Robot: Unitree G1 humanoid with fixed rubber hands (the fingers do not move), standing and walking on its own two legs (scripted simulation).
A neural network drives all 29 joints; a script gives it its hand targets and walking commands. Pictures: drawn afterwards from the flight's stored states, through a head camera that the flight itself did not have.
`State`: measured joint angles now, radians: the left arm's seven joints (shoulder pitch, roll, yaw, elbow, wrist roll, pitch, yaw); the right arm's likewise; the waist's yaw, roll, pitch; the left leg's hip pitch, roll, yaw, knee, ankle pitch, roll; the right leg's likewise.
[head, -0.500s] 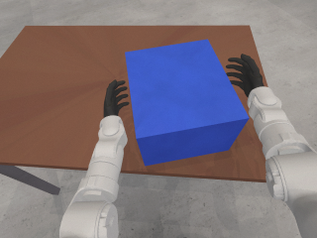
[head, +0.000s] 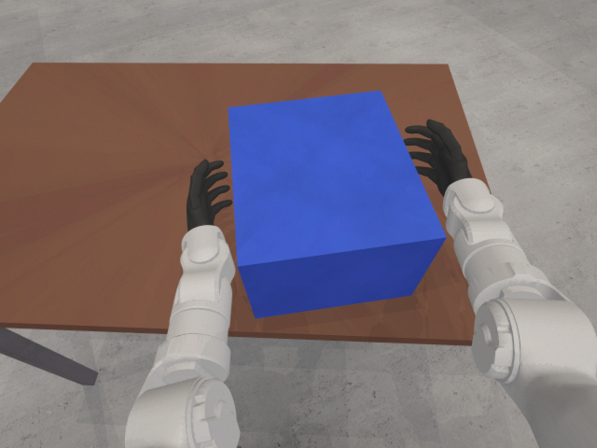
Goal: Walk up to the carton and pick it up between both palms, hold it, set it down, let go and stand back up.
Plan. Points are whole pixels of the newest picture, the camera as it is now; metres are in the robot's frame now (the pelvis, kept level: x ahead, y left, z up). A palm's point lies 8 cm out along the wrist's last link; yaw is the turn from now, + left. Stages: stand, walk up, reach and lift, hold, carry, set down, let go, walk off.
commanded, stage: reach and lift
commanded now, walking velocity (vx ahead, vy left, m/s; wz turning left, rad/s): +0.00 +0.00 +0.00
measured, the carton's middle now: (319, 201) +0.47 +0.01 +0.01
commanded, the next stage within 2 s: none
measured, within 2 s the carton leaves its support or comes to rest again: leaves its support in 1.18 s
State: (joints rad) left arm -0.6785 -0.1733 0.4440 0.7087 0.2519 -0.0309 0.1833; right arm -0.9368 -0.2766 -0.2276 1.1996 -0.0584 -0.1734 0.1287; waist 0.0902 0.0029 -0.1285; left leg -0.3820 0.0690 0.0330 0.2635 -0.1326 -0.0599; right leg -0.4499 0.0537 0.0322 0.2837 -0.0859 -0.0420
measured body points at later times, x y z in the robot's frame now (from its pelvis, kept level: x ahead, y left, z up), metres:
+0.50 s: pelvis +0.01 +0.00 +0.00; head +0.06 +0.00 +0.45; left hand +0.40 +0.17 +0.07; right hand +0.47 -0.17 +0.09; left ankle -0.02 +0.16 -0.75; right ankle +0.01 -0.09 -0.75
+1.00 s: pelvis -0.01 +0.00 +0.00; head +0.03 +0.00 +0.45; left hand +0.37 +0.19 +0.07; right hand +0.44 -0.15 +0.09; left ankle -0.02 +0.16 -0.75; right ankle +0.01 -0.09 -0.75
